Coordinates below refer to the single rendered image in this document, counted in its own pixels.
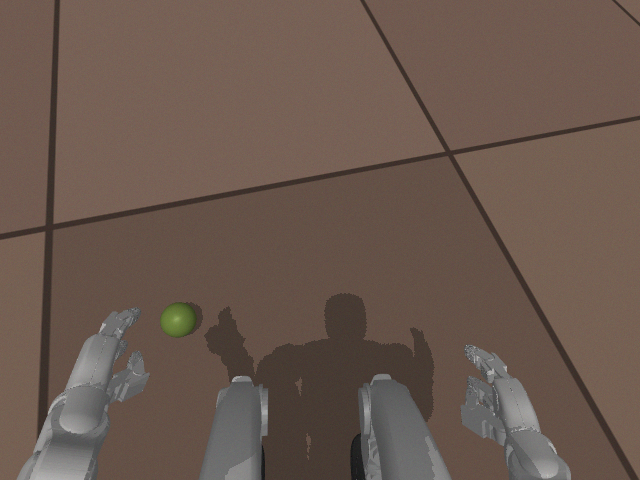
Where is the right robot foot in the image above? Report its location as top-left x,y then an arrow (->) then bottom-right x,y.
350,433 -> 366,480

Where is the right robot arm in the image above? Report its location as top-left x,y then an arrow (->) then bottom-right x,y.
504,430 -> 571,480

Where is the left robot hand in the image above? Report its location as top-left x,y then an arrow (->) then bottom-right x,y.
64,307 -> 150,404

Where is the right robot hand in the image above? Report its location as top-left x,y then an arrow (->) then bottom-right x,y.
460,344 -> 541,447

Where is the left robot arm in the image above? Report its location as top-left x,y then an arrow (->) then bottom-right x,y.
16,386 -> 110,480

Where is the ball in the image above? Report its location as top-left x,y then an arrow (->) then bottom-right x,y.
160,302 -> 197,337

